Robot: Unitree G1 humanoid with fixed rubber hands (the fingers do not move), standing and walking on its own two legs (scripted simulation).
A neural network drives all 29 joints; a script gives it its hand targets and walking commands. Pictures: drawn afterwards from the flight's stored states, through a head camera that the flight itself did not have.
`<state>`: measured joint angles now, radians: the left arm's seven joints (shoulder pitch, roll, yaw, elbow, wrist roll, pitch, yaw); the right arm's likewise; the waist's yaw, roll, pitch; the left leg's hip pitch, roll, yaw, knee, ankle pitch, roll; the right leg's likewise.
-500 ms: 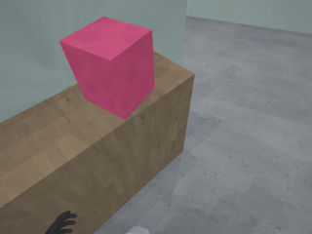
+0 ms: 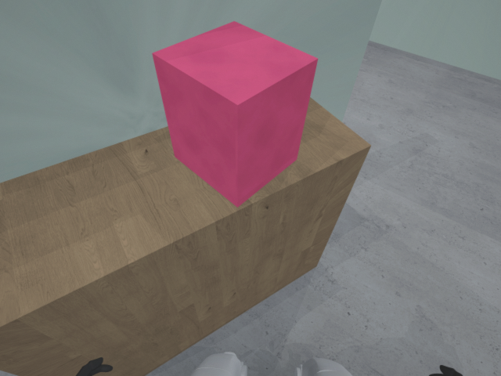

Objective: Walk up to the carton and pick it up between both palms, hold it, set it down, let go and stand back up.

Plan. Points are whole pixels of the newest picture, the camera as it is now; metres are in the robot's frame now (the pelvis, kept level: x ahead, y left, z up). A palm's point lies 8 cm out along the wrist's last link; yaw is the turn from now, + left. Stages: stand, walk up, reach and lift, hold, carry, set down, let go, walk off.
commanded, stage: walk up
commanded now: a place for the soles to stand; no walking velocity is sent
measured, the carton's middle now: (235, 114) +0.58 +0.06 +0.08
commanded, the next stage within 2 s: none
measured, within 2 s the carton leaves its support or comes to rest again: neither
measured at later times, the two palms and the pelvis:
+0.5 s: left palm (153, 374) +0.14 +0.18 -0.08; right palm out of the picture +0.18 -0.44 -0.08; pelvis +0.08 -0.14 +0.00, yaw +11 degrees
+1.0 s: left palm out of the picture +0.06 +0.14 -0.08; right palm (476, 269) +0.31 -0.41 -0.07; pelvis +0.13 -0.15 +0.02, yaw +21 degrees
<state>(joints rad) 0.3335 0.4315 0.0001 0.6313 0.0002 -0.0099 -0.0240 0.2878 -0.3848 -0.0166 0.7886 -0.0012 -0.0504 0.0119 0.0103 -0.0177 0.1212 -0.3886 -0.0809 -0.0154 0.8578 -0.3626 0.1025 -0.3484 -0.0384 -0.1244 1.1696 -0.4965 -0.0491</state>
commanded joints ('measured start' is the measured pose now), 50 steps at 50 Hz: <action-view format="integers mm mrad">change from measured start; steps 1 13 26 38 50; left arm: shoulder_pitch -6 -195 -16 135 131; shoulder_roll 202 225 285 217 244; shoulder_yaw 134 130 167 154 153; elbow -5 -47 11 0 -4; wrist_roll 41 28 23 17 40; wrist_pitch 11 0 -86 -100 -78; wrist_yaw -19 5 27 42 21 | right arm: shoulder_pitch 112 243 145 74 -47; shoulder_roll -316 -324 -245 -207 -180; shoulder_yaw -124 -134 -75 -68 -66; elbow -47 -62 -34 -68 -137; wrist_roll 14 5 8 5 -9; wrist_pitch -54 -56 -16 23 -32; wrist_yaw -40 -56 -30 -10 9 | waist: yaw -4 -74 25 41 68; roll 101 115 -41 -65 -80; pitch -10 -77 3 -67 -61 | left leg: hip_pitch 148 393 -426 -402 -244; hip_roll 226 214 54 59 143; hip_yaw -707 -714 -132 -82 22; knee -687 -422 381 265 -194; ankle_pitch -329 224 73 173 -122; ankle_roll -32 33 -75 -75 -42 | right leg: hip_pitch -294 -365 284 395 356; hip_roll -16 5 -293 -282 -350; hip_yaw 220 212 517 291 156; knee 9 -130 -956 -898 -690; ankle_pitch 149 20 43 480 477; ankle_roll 26 35 142 155 -124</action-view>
